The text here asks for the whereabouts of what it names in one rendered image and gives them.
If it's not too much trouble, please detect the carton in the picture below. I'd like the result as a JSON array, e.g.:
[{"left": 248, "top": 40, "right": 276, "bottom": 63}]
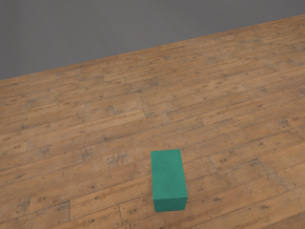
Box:
[{"left": 151, "top": 149, "right": 188, "bottom": 212}]

